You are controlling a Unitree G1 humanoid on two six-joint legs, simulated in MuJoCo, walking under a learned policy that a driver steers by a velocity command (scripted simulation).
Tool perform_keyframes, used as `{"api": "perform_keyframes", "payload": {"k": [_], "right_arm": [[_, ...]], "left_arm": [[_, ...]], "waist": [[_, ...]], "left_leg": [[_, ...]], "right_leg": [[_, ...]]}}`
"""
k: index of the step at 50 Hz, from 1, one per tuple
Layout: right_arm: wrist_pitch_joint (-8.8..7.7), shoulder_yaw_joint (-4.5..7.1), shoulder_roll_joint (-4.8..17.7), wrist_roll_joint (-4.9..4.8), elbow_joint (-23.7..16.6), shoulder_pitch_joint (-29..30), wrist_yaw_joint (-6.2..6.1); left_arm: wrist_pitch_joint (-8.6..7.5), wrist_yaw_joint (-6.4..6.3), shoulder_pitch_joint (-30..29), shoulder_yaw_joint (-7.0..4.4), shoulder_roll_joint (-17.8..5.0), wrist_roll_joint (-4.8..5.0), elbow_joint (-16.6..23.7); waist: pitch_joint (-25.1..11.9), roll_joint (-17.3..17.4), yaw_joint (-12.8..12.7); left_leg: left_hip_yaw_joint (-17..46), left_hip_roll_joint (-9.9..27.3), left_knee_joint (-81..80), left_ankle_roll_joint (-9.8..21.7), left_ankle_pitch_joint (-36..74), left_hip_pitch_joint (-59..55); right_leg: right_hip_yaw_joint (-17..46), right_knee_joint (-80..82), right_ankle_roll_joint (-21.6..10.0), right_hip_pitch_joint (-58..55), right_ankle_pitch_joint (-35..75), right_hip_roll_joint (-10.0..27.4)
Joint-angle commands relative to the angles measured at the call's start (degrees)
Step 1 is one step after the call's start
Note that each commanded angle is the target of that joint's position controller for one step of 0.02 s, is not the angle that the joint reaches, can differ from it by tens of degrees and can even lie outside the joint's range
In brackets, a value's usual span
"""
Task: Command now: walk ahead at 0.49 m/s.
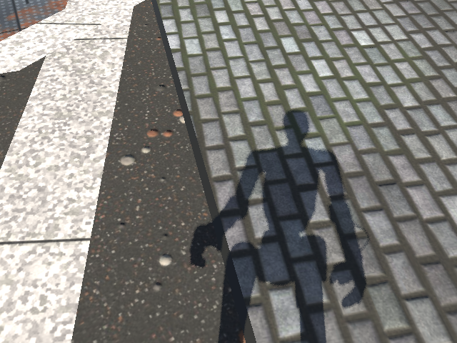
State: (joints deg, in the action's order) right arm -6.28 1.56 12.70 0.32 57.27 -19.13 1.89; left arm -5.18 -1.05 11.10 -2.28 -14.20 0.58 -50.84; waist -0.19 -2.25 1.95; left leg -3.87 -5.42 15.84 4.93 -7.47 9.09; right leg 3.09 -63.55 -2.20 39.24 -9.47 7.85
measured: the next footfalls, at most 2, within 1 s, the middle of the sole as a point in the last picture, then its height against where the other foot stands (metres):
right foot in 0.30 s outside the picture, level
left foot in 0.86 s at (205, 302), level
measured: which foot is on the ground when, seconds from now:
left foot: down 0.00-0.30, up 0.32-0.84, down 0.86-1.00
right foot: up 0.00-0.28, down 0.30-0.88, up 0.90-1.00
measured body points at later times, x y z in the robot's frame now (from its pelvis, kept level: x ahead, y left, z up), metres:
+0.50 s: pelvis +0.28 -0.08 +0.00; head +0.30 -0.10 +0.45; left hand +0.33 +0.18 -0.13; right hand +0.37 -0.35 -0.14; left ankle +0.29 +0.09 -0.66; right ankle +0.30 -0.16 -0.74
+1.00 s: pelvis +0.55 -0.01 -0.01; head +0.58 +0.00 +0.44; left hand +0.60 +0.26 -0.15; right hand +0.66 -0.27 -0.13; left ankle +0.61 +0.07 -0.75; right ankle +0.47 -0.17 -0.65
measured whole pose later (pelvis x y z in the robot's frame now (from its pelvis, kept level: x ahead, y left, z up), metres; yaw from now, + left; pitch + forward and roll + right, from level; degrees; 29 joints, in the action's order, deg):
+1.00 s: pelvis +0.55 -0.01 -0.01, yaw +1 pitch +2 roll +0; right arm -5.7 3.2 13.9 0.0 52.0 -10.6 1.9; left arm -5.7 -0.2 16.7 -2.9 -14.7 1.3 -55.1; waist 1.3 -1.7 0.2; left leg -3.6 -1.8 26.2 3.7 -8.6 19.4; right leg 1.7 -68.2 -2.8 24.9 -19.9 3.4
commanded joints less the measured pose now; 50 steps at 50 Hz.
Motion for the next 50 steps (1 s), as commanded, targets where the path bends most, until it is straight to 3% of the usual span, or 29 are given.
{"api": "perform_keyframes", "payload": {"k": [1,5,10,12,13,14,15,16,17,18,19,20,21,23,24,28,32,37,40,41,42,43,44,45,46,47,48,50], "right_arm": [[-0.79,1.29,7.94,-0.2,-3.24,1.9,-1.21],[-0.1,1.51,9.28,-1.06,-2.2,-2.62,-1.91],[1.2,1.9,9.76,-1.44,-0.4,-6.4,-2.12],[1.78,2.27,10.55,-1.5,-0.42,-5.58,-2.25],[2.05,2.35,10.96,-1.44,-0.74,-4.23,-2.26],[2.35,1.97,10.0,-1.09,-1.12,-3.29,-2.22],[2.25,0.92,7.82,-0.22,-2.67,-2.73,-2.18],[0.87,-1.23,0.51,-0.41,-3.06,-9.46,-1.54],[-0.7,-0.34,4.73,-1.4,-2.2,-8.11,-1.31],[-1.47,0.96,9.36,-2.85,-4.06,-2.55,-1.11],[-1.51,1.06,9.48,-2.75,-4.99,0.83,-1.43],[-1.09,1.35,8.66,-1.75,-5.23,2.64,-1.81],[-0.27,1.52,7.43,-1.38,-5.24,1.53,-1.99],[1.14,1.4,5.1,-1.27,-4.51,-0.45,-2.09],[1.56,1.59,5.19,-1.28,-4.77,0.28,-2.26],[1.7,1.86,4.9,-0.55,-7.86,8.8,-2.27],[1.21,1.47,3.89,-0.93,-10.04,16.9,-1.58],[0.59,1.17,4.24,-1.49,-12.89,23.86,-0.13],[0.0,1.7,5.8,-1.53,-13.18,22.04,0.63],[-0.13,2.38,7.07,-1.46,-12.3,18.32,0.57],[-0.13,3.67,9.12,-1.36,-9.7,10.1,0.29],[-0.06,5.07,12.78,-0.97,-6.85,-0.91,-0.22],[0.31,6.49,18.64,-0.04,-5.37,-8.2,-0.5],[0.36,5.07,14.44,-0.46,-5.28,-8.14,-0.33],[0.2,4.09,11.23,-0.99,-5.98,-2.91,-0.38],[0.2,3.38,9.11,-1.01,-7.35,2.56,-0.44],[0.15,2.78,7.25,-0.62,-7.86,6.35,-0.19],[-0.25,2.05,4.99,0.33,-7.21,7.52,0.35]], "left_arm": [[-0.04,-0.18,0.97,-0.75,-2.56,-0.56,2.49],[-0.59,0.62,-7.92,-0.35,-1.66,0.06,4.81],[-1.24,2.46,-14.38,-0.1,-2.39,0.71,7.72],[-1.74,2.99,-12.44,-0.52,-3.71,0.71,7.88],[-1.95,3.01,-8.68,-1.19,-4.98,0.65,7.07],[-2.06,2.77,-0.09,-2.59,-7.34,0.58,4.4],[-2.11,2.28,11.89,-4.09,-11.98,0.04,1.71],[-1.58,2.39,18.12,-5.42,-17.31,-0.49,0.04],[-1.63,2.5,18.03,-3.82,-11.72,-0.52,0.25],[-1.72,2.42,12.3,-2.78,-8.84,-0.24,1.21],[-1.58,2.47,6.42,-2.07,-7.15,-0.16,2.59],[-1.49,2.8,3.02,-1.48,-5.32,-0.47,3.11],[-1.68,3.0,1.82,-1.26,-4.71,-0.89,2.92],[-1.93,3.21,2.86,-1.26,-4.27,-0.85,1.54],[-2.02,3.0,3.65,-1.4,-4.82,-0.89,0.9],[-1.44,1.7,7.9,-1.75,-6.44,-0.73,-1.06],[-1.03,0.98,10.92,-1.82,-7.38,-0.18,-2.4],[0.02,0.54,14.71,-2.24,-7.83,0.35,-5.01],[0.76,0.21,13.37,-2.8,-8.86,0.5,-5.23],[1.01,0.19,12.14,-2.93,-9.39,0.45,-4.97],[1.36,0.22,11.04,-2.65,-8.72,0.26,-4.69],[1.4,0.26,10.76,-1.84,-7.11,-0.38,-3.6],[0.25,0.98,17.6,0.24,-0.21,-0.63,-2.95],[-1.43,1.32,17.05,0.09,-1.72,0.27,-3.95],[-2.33,1.52,11.4,-1.31,-6.92,1.88,-2.29],[-2.57,1.24,7.23,-1.44,-7.54,2.04,-1.08],[-2.25,0.74,5.1,-1.79,-7.12,1.23,-0.77],[-0.64,0.33,7.12,-2.09,-4.88,0.33,-1.26]], "waist": [[3.28,3.84,-2.3],[3.62,4.41,0.98],[5.31,5.22,2.65],[4.15,6.19,0.82],[2.01,6.85,-1.66],[-3.02,6.2,-5.78],[-11.95,1.94,-10.16],[-19.87,-13.3,-8.06],[-21.34,-10.95,-8.93],[-12.75,-7.69,-7.57],[-8.13,-3.12,-5.6],[-4.32,0.02,-4.03],[-3.11,-2.09,-2.05],[-1.93,-2.31,-0.63],[-0.98,-1.64,-0.31],[1.38,-0.75,-1.96],[3.2,-1.12,-4.37],[5.84,-1.22,-5.95],[4.12,-2.14,-3.73],[1.65,-2.99,-1.47],[-3.04,-2.52,2.67],[-10.78,0.56,6.69],[-19.6,14.67,4.8],[-23.2,16.33,5.07],[-14.07,12.84,4.29],[-8.54,8.33,2.58],[-4.49,4.98,0.74],[-1.93,7.0,-2.25]], "left_leg": [[11.75,16.22,-10.82,9.58,4.89,4.91],[9.24,15.53,-10.17,7.35,5.01,0.04],[10.31,19.21,-5.69,6.62,4.8,-9.33],[10.81,20.31,-2.28,5.66,9.5,-11.36],[9.9,19.58,2.04,4.81,17.95,-11.15],[7.37,16.47,12.02,3.44,26.83,-9.37],[4.05,12.92,29.23,1.22,20.39,0.95],[1.66,2.48,51.42,-3.1,-7.8,25.8],[10.99,3.16,59.46,-1.94,-23.72,32.63],[10.76,6.6,61.57,-0.69,-19.58,36.78],[8.89,9.91,59.41,-0.59,-13.89,34.85],[8.06,11.71,56.05,-0.81,-9.98,32.71],[8.37,13.42,53.02,-1.12,-7.65,28.77],[7.41,13.71,50.14,-2.05,-5.72,25.91],[7.12,13.79,48.73,-2.42,-4.16,26.83],[6.7,13.91,36.38,-3.84,5.81,33.12],[4.76,11.87,23.36,-3.72,13.75,30.95],[4.73,10.74,16.13,-2.24,10.56,32.59],[3.38,9.0,13.82,-0.21,4.5,26.76],[1.71,7.09,13.36,0.71,3.2,20.25],[0.0,4.95,12.55,2.08,3.58,9.1],[6.16,10.4,14.51,5.0,4.84,-8.52],[32.73,25.37,10.64,14.51,-3.4,-31.5],[46.97,28.26,2.09,15.96,-7.59,-33.55],[38.51,26.19,1.5,12.29,-8.61,-26.28],[30.16,24.13,0.36,10.07,-4.86,-16.96],[24.34,21.76,-1.68,8.81,-0.51,-8.32],[17.38,18.28,-4.76,7.49,6.67,0.88]], "right_leg": [[0.19,8.99,1.26,1.41,9.5,1.87],[-2.22,24.08,1.73,-0.89,16.21,-0.96],[-2.4,32.09,0.37,-0.4,10.2,-2.49],[-3.15,34.32,-1.24,-4.7,5.64,-3.69],[-4.59,35.45,-2.3,-10.77,4.29,-5.37],[-5.95,36.39,-3.88,-21.98,4.35,-7.28],[2.67,34.9,-7.71,-40.03,5.61,0.5],[29.07,39.88,-16.79,-62.14,-4.06,13.96],[38.87,46.0,-16.43,-62.44,-7.56,15.02],[29.97,46.46,-13.19,-54.9,-5.91,13.31],[21.98,47.81,-11.63,-46.06,-0.3,11.15],[16.67,50.27,-10.81,-38.62,3.25,8.66],[13.01,52.12,-10.4,-33.74,5.84,7.05],[8.35,54.45,-10.81,-29.89,9.91,4.92],[6.47,55.18,-10.87,-29.26,11.82,4.29],[3.28,56.5,-10.49,-31.96,15.77,4.18],[0.57,57.64,-9.04,-33.56,12.28,3.16],[0.91,54.82,-8.62,-42.05,12.12,6.49],[0.83,50.1,-7.34,-44.89,20.69,7.71],[0.02,45.83,-6.63,-44.54,29.95,6.99],[-2.1,36.38,-5.32,-42.35,37.47,4.23],[-4.4,21.21,-3.34,-32.3,30.25,1.0],[-5.85,-2.72,1.09,-8.13,2.29,-9.1],[3.35,-11.95,0.54,-0.13,-22.85,-11.04],[3.91,-15.2,-0.7,5.09,-20.19,-7.27],[2.03,-12.93,-1.26,4.37,-14.36,-3.84],[0.93,-9.07,-1.13,1.69,-10.11,-1.65],[1.11,-4.62,-1.22,-5.34,-6.09,0.61]]}}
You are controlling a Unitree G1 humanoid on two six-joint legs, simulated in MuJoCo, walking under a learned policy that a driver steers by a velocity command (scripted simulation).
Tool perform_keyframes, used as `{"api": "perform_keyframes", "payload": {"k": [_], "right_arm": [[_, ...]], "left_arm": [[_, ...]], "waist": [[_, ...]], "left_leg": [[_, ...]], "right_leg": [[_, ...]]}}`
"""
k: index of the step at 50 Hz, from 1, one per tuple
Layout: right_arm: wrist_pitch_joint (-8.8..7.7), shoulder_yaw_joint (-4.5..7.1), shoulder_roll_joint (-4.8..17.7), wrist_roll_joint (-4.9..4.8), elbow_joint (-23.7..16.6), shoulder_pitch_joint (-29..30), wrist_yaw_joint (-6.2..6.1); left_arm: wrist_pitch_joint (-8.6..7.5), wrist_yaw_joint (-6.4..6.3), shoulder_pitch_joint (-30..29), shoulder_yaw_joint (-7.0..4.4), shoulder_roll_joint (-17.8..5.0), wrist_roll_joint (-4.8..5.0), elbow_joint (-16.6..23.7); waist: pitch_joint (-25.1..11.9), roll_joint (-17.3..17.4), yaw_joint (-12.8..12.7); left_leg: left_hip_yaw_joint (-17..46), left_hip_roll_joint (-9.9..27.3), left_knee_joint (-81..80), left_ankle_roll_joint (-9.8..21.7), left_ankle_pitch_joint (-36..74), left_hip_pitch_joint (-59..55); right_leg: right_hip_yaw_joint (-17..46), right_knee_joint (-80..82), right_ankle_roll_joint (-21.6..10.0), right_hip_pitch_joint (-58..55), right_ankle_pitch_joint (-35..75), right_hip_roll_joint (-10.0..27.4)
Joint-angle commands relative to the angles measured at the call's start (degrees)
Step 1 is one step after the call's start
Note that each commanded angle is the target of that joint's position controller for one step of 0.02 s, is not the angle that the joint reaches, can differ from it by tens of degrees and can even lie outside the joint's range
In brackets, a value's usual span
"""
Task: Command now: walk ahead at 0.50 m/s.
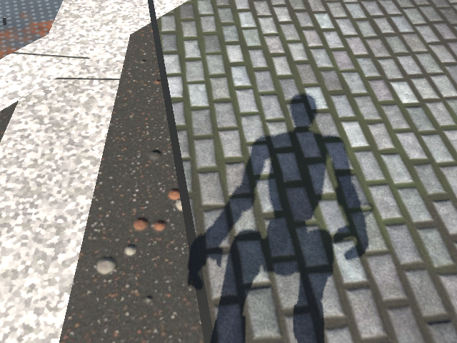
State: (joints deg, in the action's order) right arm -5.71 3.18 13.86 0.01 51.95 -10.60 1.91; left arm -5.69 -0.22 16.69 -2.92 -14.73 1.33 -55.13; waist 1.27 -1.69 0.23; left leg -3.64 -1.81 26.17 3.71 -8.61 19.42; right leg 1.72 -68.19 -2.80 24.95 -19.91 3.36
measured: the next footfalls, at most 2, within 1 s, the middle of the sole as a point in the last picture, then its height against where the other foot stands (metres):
right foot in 0.42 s outside the picture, level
left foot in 1.00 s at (188, 281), level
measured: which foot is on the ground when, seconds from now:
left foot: down 0.00-0.42, up 0.44-0.98, down 1.00-1.00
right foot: up 0.00-0.40, down 0.42-1.00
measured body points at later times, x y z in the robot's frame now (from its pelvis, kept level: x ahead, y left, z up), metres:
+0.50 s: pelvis +0.28 -0.06 -0.01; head +0.31 -0.07 +0.44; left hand +0.45 +0.19 -0.11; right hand +0.26 -0.32 -0.16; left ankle +0.10 +0.08 -0.66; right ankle +0.37 -0.15 -0.74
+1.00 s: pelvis +0.54 +0.00 -0.02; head +0.57 +0.02 +0.43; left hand +0.46 +0.27 -0.16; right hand +0.79 -0.18 -0.12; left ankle +0.63 +0.11 -0.74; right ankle +0.38 -0.15 -0.72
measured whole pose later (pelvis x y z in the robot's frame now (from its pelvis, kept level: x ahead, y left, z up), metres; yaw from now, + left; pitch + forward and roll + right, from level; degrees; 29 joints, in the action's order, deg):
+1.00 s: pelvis +0.54 +0.00 -0.02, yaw +17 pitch +1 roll -2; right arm -2.0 4.5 13.3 -1.6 45.1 -2.7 3.1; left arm -2.9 -1.7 18.8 -4.7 -14.5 0.9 -56.0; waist 2.4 0.7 -1.6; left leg -4.6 0.6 34.9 8.3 -8.2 29.2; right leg -17.8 -28.8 2.8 -4.4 -25.8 4.9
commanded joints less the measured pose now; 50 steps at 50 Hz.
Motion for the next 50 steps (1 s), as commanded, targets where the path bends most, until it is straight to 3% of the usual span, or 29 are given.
{"api": "perform_keyframes", "payload": {"k": [1,6,10,15,18,19,20,21,22,23,24,25,26,27,28,30,33,37,41,44,46,48,49,50], "right_arm": [[-0.89,0.77,5.07,0.5,-1.24,-1.52,0.21],[-0.7,1.2,7.34,0.12,0.97,-6.48,-1.51],[-0.25,1.12,7.91,-0.39,2.19,-9.74,-2.16],[0.82,1.43,8.42,-0.82,4.75,-14.39,-2.41],[1.56,1.99,9.29,-1.08,5.29,-13.9,-2.73],[1.75,2.11,9.63,-1.16,5.16,-13.17,-2.74],[1.99,2.06,9.68,-1.27,4.84,-11.68,-2.7],[2.08,1.45,8.25,-0.97,4.12,-10.67,-2.59],[1.86,0.37,5.83,0.35,2.31,-11.19,-2.51],[0.6,-1.39,-1.32,-1.02,2.89,-18.63,-2.04],[-0.25,0.44,6.32,-2.61,3.51,-14.29,-2.04],[-0.58,1.16,8.41,-3.24,1.88,-9.34,-2.1],[-0.33,1.26,7.52,-2.94,1.67,-7.2,-2.55],[0.28,1.71,6.63,-2.25,1.74,-6.57,-2.85],[1.16,1.85,5.31,-2.21,2.01,-8.09,-2.73],[2.56,1.88,2.96,-2.41,2.14,-9.19,-2.63],[3.56,2.31,3.09,-1.9,0.09,-5.13,-2.7],[3.19,2.26,2.75,-1.34,-2.24,0.53,-1.61],[3.07,1.37,1.54,-1.08,-5.78,8.72,-0.16],[3.14,1.11,1.53,-1.32,-8.58,12.34,0.96],[3.28,1.64,2.83,-1.44,-9.81,11.47,1.52],[3.52,3.23,5.9,-1.71,-9.23,4.4,1.58],[3.5,4.9,8.84,-1.85,-7.22,-4.28,1.19],[3.92,7.08,14.09,-1.72,-5.01,-13.25,-0.11]], "left_arm": [[0.52,-0.53,3.47,-1.24,-2.41,-0.37,2.77],[1.31,-0.74,-6.05,-1.78,-3.06,-1.15,5.94],[0.79,0.04,-13.64,-1.25,-1.74,-0.78,8.02],[0.2,1.58,-21.39,-0.61,-1.73,-0.17,10.88],[-0.38,2.5,-21.06,-0.81,-3.02,-0.03,11.77],[-0.58,2.49,-18.62,-1.32,-4.13,-0.13,11.35],[-0.77,2.29,-12.68,-2.29,-5.72,-0.32,9.78],[-0.88,1.79,-2.11,-3.82,-8.88,-0.57,6.71],[-0.72,0.99,8.73,-5.01,-14.06,-1.42,5.04],[-0.6,1.49,9.44,-4.89,-15.19,-1.71,4.19],[-0.73,1.39,7.35,-3.43,-9.19,-1.33,4.88],[-0.89,1.15,2.33,-2.62,-6.76,-1.12,5.76],[-1.04,1.26,-2.05,-2.03,-5.35,-1.31,6.33],[-1.19,1.41,-4.59,-1.7,-3.86,-1.54,6.28],[-1.36,1.44,-5.58,-1.45,-2.93,-2.13,5.88],[-1.64,1.24,-5.2,-1.66,-3.08,-2.27,4.77],[-1.7,0.27,-3.94,-2.29,-4.99,-2.51,3.69],[-1.15,-0.78,-2.75,-2.51,-6.05,-2.46,3.1],[-0.25,-1.44,1.25,-2.92,-7.24,-1.74,1.89],[0.94,-1.47,3.08,-3.39,-8.23,-1.02,1.21],[1.57,-1.6,1.53,-3.81,-9.7,-0.54,1.76],[2.32,-1.87,-0.3,-4.25,-11.54,-0.11,2.5],[2.6,-1.86,-1.99,-4.17,-11.86,0.23,3.0],[2.22,-1.89,-1.95,-3.72,-10.88,-0.56,4.1]], "waist": [[-3.68,7.4,-1.7],[-0.11,4.26,-0.06],[1.44,4.89,2.25],[4.08,4.85,4.67],[3.4,5.94,3.04],[1.87,6.55,1.4],[-1.51,6.78,-2.2],[-8.09,5.63,-6.75],[-17.96,-3.15,-9.35],[-24.7,-17.41,-5.2],[-19.55,-9.3,-6.85],[-11.7,-6.63,-5.91],[-7.96,-1.97,-3.87],[-4.72,-1.73,-2.34],[-3.81,-3.28,-0.67],[-2.26,-3.29,0.54],[0.35,-1.67,0.56],[1.85,-1.22,-0.47],[4.48,0.07,-3.44],[5.33,-0.36,-4.05],[3.48,-2.06,-2.11],[-1.62,-4.36,2.67],[-6.14,-3.56,7.63],[-11.09,2.07,11.12]], "left_leg": [[15.92,14.82,-16.52,9.74,7.48,-8.43],[11.49,14.14,-19.52,9.6,11.35,-10.42],[8.11,12.62,-20.15,7.65,9.98,-12.69],[8.03,15.43,-17.4,7.55,10.17,-21.04],[8.43,17.4,-13.3,6.44,16.69,-24.78],[8.64,17.09,-10.26,5.87,23.71,-24.25],[7.69,15.37,-3.8,4.93,32.66,-22.79],[5.84,11.98,7.97,3.24,33.18,-16.53],[2.93,6.92,27.89,0.96,11.88,-2.85],[6.96,-1.99,43.93,-1.23,-24.63,16.63],[12.72,1.54,49.84,-0.52,-23.73,21.64],[11.24,4.33,49.73,0.19,-17.94,23.78],[10.21,7.1,47.32,-0.04,-12.78,20.8],[10.07,8.61,44.28,-0.21,-9.66,18.59],[10.43,9.85,42.74,-0.13,-7.45,15.26],[9.95,10.21,41.25,-0.23,-5.61,14.29],[11.01,10.21,36.69,-1.05,0.69,19.93],[9.17,9.27,24.84,-1.66,10.43,21.73],[4.61,8.69,16.19,-0.9,12.17,23.18],[1.8,7.67,12.76,0.39,7.12,24.24],[-1.41,4.97,11.57,2.15,1.8,18.74],[-4.55,0.44,11.66,4.63,-3.58,7.51],[-4.69,-1.99,7.13,6.69,-0.12,-4.96],[6.02,2.94,4.06,9.79,-0.35,-22.21]], "right_leg": [[2.01,1.66,-0.07,8.24,5.15,5.27],[1.43,15.09,2.1,16.24,17.29,5.84],[-0.47,28.09,2.09,14.88,26.11,3.75],[-1.39,36.03,1.3,16.42,23.37,2.07],[-1.95,38.74,-0.76,13.06,17.52,0.87],[-2.78,39.56,-1.54,7.61,15.77,-0.55],[-4.32,41.01,-2.65,-1.53,15.86,-2.6],[-3.2,40.07,-4.54,-17.24,17.64,-1.75],[11.65,39.17,-8.17,-35.92,17.74,11.48],[37.06,47.73,-15.84,-50.11,7.67,22.2],[34.73,50.03,-12.98,-45.15,2.85,19.97],[25.06,51.1,-10.01,-36.9,5.51,18.28],[18.64,53.19,-8.52,-28.54,9.96,16.13],[13.26,55.47,-7.64,-22.62,12.39,14.04],[9.37,57.29,-6.88,-18.94,13.68,12.65],[4.1,59.48,-7.21,-16.0,17.56,11.67],[-1.06,61.06,-7.5,-16.31,21.76,11.82],[-7.27,61.8,-6.27,-18.75,23.73,10.86],[-11.2,61.2,-5.74,-24.33,25.5,12.29],[-13.13,57.66,-5.28,-30.43,31.17,14.04],[-14.97,52.47,-4.19,-31.77,46.31,14.28],[-16.13,40.44,-2.92,-31.46,63.64,13.77],[-17.15,28.87,-1.23,-27.48,62.85,11.81],[-17.14,11.28,1.68,-13.73,45.2,9.04]]}}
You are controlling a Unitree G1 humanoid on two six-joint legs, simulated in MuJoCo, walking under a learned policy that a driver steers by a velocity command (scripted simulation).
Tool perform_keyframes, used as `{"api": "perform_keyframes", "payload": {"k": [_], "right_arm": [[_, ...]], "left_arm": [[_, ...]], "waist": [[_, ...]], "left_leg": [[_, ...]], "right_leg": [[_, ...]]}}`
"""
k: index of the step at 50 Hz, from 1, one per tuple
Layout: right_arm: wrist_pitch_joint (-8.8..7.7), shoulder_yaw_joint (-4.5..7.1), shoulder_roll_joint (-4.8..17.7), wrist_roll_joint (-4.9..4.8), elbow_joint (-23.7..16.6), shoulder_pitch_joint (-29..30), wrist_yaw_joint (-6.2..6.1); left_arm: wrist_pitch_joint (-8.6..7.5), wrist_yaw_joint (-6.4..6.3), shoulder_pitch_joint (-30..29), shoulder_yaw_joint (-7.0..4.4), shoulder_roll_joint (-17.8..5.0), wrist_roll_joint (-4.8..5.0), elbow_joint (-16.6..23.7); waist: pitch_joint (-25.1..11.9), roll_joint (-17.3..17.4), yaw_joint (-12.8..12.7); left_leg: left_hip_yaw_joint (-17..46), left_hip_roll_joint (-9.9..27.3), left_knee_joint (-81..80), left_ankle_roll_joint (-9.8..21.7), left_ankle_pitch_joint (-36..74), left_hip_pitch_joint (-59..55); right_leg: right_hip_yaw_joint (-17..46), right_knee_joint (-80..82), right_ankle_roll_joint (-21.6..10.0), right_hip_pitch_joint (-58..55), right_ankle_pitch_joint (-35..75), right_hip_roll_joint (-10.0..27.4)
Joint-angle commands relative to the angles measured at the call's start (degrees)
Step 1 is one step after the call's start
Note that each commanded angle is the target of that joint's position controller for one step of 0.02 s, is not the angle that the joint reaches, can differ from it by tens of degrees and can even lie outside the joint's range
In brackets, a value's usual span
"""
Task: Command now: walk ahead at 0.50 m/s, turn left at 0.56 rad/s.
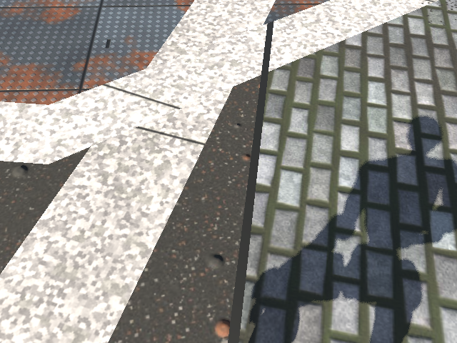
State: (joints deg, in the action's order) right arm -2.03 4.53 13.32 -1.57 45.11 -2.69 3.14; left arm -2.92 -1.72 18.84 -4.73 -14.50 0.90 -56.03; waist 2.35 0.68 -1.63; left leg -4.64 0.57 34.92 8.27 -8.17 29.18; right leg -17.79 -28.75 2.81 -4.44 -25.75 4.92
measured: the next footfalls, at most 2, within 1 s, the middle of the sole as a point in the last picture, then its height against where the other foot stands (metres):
right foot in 0.56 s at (280, 330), level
left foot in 1.00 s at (224, 264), level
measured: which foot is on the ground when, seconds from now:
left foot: down 0.00-0.58, up 0.60-0.98, down 1.00-1.00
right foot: down 0.00-0.00, up 0.02-0.54, down 0.56-1.00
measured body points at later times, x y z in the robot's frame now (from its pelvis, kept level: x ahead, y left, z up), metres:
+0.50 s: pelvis +0.28 +0.00 +0.01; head +0.31 +0.01 +0.46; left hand +0.46 +0.24 -0.10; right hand +0.30 -0.27 -0.11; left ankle +0.12 +0.08 -0.71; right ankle +0.46 -0.12 -0.69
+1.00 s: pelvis +0.52 -0.01 +0.01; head +0.55 -0.02 +0.46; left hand +0.73 +0.22 -0.09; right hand +0.60 -0.32 -0.08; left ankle +0.65 +0.07 -0.72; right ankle +0.45 -0.10 -0.71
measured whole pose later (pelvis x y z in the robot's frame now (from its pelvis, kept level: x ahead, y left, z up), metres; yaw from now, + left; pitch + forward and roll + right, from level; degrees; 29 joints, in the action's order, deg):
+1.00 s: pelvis +0.52 -0.01 +0.01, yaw -21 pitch +3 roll -1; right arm -3.5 2.8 15.9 0.5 41.2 -5.5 -0.9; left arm 1.4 -1.7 12.6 -4.8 -17.4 1.1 -40.7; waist 0.4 0.9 -2.1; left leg 5.7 -0.9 28.6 -2.5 -4.2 26.2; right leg 11.2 -32.8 -2.5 16.2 -18.7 -8.4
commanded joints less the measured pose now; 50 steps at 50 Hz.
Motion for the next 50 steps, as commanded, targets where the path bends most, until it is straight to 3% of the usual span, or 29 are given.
{"api": "perform_keyframes", "payload": {"k": [1,2,3,4,5,6,8,11,17,22,25,26,27,28,29,30,31,32,33,34,35,38,41,45,48,49,50], "right_arm": [[-0.02,6.45,20.55,-0.42,0.45,-18.36,-1.89],[-0.65,4.77,16.5,0.87,-0.35,-21.24,-1.6],[-1.37,3.72,12.35,1.4,-0.01,-19.95,-1.61],[-1.94,2.74,9.06,0.96,-0.14,-15.53,-1.48],[-2.21,1.71,6.04,0.93,-1.14,-11.17,-1.6],[-2.34,1.11,4.86,1.53,-1.89,-8.84,-1.78],[-2.95,1.29,6.54,1.8,-0.99,-9.29,-1.94],[-3.74,1.57,8.3,1.8,0.81,-12.28,-2.7],[-4.14,1.07,8.54,2.11,2.82,-14.29,-3.54],[-3.01,1.02,8.54,1.84,5.34,-17.19,-3.97],[-1.69,1.35,10.37,1.65,4.78,-15.45,-4.78],[-1.23,1.51,11.33,1.58,4.43,-14.9,-5.21],[-0.75,1.58,12.11,1.68,4.09,-14.01,-5.52],[-0.79,1.46,12.51,1.43,3.37,-12.42,-5.75],[-1.99,-0.02,7.91,2.46,1.05,-15.83,-5.28],[-4.17,-1.61,4.67,2.74,0.34,-18.04,-4.01],[-5.69,-0.39,9.55,0.69,-0.65,-12.87,-3.06],[-6.13,-0.45,9.99,-0.14,-1.97,-9.49,-2.95],[-5.89,-0.2,9.69,0.82,-1.97,-8.43,-3.41],[-5.08,0.46,10.43,1.88,-2.13,-8.32,-3.98],[-4.01,0.55,9.82,2.0,-2.68,-9.51,-4.21],[-2.17,-0.1,6.96,2.3,-3.56,-11.27,-5.22],[-1.57,-0.48,6.52,2.4,-4.66,-8.29,-5.47],[-1.26,-0.45,7.35,1.7,-6.88,-2.2,-4.64],[-2.02,0.4,9.01,1.75,-7.39,-3.17,-4.08],[-2.56,0.7,9.3,1.86,-6.95,-5.34,-4.03],[-2.91,1.33,11.8,2.69,-6.95,-7.44,-4.39]], "left_arm": [[-2.5,0.52,0.08,0.74,-1.76,-1.8,8.44],[-5.55,1.67,-4.21,0.5,-5.43,0.72,9.86],[-6.7,2.14,-9.73,0.02,-7.37,2.74,11.29],[-6.79,1.98,-8.51,0.13,-6.83,2.29,10.02],[-6.06,1.46,-8.04,-0.41,-7.51,0.75,8.53],[-4.98,1.45,-6.35,-0.71,-7.51,0.23,7.63],[-3.21,1.56,-4.42,-0.67,-6.09,0.0,6.89],[-1.76,1.23,-8.87,-0.3,-5.17,-0.22,7.95],[-2.13,2.42,-16.78,0.42,-3.84,0.43,10.07],[-2.47,4.35,-21.99,1.21,-3.0,0.57,13.15],[-2.47,5.63,-20.19,0.69,-4.38,0.41,14.44],[-2.2,5.7,-17.13,0.06,-5.65,0.3,14.21],[-1.96,5.59,-10.48,-1.06,-7.94,0.33,13.02],[-1.79,4.96,-1.22,-2.65,-11.2,0.25,11.32],[-1.42,3.84,5.44,-4.25,-17.25,-0.81,11.0],[-1.62,3.8,3.55,-3.3,-16.1,-0.72,11.71],[-1.41,3.51,2.15,-2.37,-12.54,-0.9,12.43],[-1.39,3.34,-1.94,-1.68,-10.02,-0.56,13.59],[-1.2,3.34,-5.27,-1.36,-9.02,0.02,14.43],[-0.98,3.12,-7.27,-0.88,-7.76,0.0,15.12],[-0.73,2.92,-8.36,-0.76,-8.0,-0.7,15.88],[-0.44,2.31,-9.54,-1.71,-10.89,-1.07,16.87],[1.16,1.13,-8.69,-2.14,-11.62,0.27,17.25],[3.34,0.08,-7.24,-1.97,-10.85,0.4,17.67],[3.89,-0.19,-8.72,-1.77,-10.27,0.23,18.99],[3.88,-0.25,-10.22,-1.57,-9.78,0.34,19.68],[3.65,-0.22,-9.51,-0.8,-7.32,-0.25,20.55]], "waist": [[-16.54,15.5,5.31],[-23.66,8.68,8.38],[-16.34,5.42,8.9],[-10.82,-0.06,5.41],[-8.66,-0.95,3.4],[-6.93,-0.63,1.79],[-5.93,1.04,0.21],[-2.88,0.69,1.51],[0.01,2.2,5.14],[2.52,2.05,6.89],[-0.53,4.35,4.26],[-3.08,5.87,2.32],[-6.75,6.32,-1.36],[-11.23,4.3,-6.62],[-18.97,-7.65,-5.97],[-26.15,-13.52,-2.96],[-23.05,-8.13,-5.13],[-15.86,-4.21,-3.87],[-10.11,1.39,-1.42],[-6.93,2.34,0.51],[-6.09,0.73,2.37],[-6.69,-2.79,4.09],[-10.62,-5.15,2.75],[-10.68,-7.15,0.36],[-9.48,-8.99,1.81],[-9.1,-9.22,3.65],[-11.1,-6.24,3.68]], "left_leg": [[41.02,15.97,-11.06,16.74,-4.41,-50.42],[53.2,19.36,-19.26,18.45,-9.82,-53.71],[43.57,17.29,-18.95,14.66,-6.33,-49.36],[33.68,15.13,-18.45,11.52,0.19,-39.74],[26.97,13.12,-18.7,9.19,6.35,-31.87],[23.32,11.99,-20.3,8.6,10.54,-25.95],[19.27,11.58,-22.37,8.51,16.73,-20.52],[13.21,10.38,-25.16,6.77,20.03,-20.02],[4.44,8.68,-28.06,1.16,14.99,-24.05],[1.37,12.32,-24.77,0.36,22.35,-35.62],[-0.85,13.44,-16.2,-0.88,46.22,-39.3],[-1.48,13.45,-10.92,-1.47,56.33,-39.71],[-2.29,12.82,-1.99,-2.36,61.05,-37.9],[-3.5,10.83,11.39,-4.33,54.01,-29.43],[-3.7,3.23,35.02,-8.37,22.38,-7.38],[6.81,-6.98,49.11,-10.08,-26.03,8.5],[13.05,-2.36,51.28,-8.72,-23.95,12.88],[12.01,0.43,47.09,-8.27,-20.1,13.67],[10.29,2.17,42.08,-8.7,-18.17,12.05],[9.4,3.43,38.22,-9.23,-16.89,8.51],[9.29,3.68,35.87,-9.87,-16.17,5.04],[7.24,2.08,23.67,-12.15,-11.57,1.34],[7.17,-0.21,13.1,-13.34,-1.14,-1.81],[8.78,-2.11,3.61,-13.51,1.99,-2.65],[10.26,-2.75,-5.03,-11.99,0.6,-5.53],[9.83,-2.08,-11.22,-10.68,6.23,-9.83],[14.14,4.89,-12.71,-7.88,14.92,-17.81]], "right_leg": [[7.83,-51.11,0.04,42.18,-3.38,-5.93],[22.52,-56.18,-1.64,49.08,-7.0,-6.67],[23.0,-54.57,-3.6,53.14,-2.72,-3.51],[22.48,-47.77,-4.43,50.61,2.63,0.16],[21.78,-42.71,-4.28,45.71,5.23,2.74],[21.71,-40.79,-4.03,41.55,7.24,4.15],[21.02,-37.44,-3.11,38.06,8.86,4.93],[20.47,-30.39,-2.05,42.97,17.09,5.22],[19.38,-11.31,-3.85,43.49,35.6,1.48],[17.66,-4.45,-5.83,48.14,31.23,-0.96],[12.97,-4.16,-8.31,42.79,22.04,-4.72],[11.34,-4.89,-9.41,38.17,18.77,-6.74],[10.76,-4.26,-10.87,29.52,17.87,-8.63],[14.57,-0.44,-13.49,14.35,22.24,-7.79],[37.65,-1.27,-22.07,-8.17,28.56,6.79],[63.56,6.5,-30.24,-19.9,34.95,16.56],[55.0,6.44,-26.56,-17.5,38.85,13.85],[45.51,6.07,-23.92,-8.94,45.16,11.74],[39.75,7.35,-21.93,1.1,48.49,9.09],[36.3,8.96,-20.69,9.16,50.36,7.38],[35.15,10.26,-20.71,14.79,51.36,6.22],[30.23,10.53,-19.75,21.88,57.68,2.68],[28.83,7.9,-16.53,21.54,53.79,0.29],[34.12,4.79,-14.05,19.09,40.46,0.26],[40.73,1.0,-12.46,16.51,32.13,0.29],[41.1,-1.6,-10.87,17.2,29.42,-1.31],[39.21,-7.96,-8.33,21.01,21.69,-4.09]]}}
Velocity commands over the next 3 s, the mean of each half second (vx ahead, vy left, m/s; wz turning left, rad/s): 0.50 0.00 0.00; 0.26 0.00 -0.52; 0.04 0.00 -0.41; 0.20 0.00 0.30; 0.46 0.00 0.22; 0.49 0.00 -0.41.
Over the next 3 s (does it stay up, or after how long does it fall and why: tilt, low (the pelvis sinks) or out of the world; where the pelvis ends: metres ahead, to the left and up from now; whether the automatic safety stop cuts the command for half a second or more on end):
stays up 1.11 -0.15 0.03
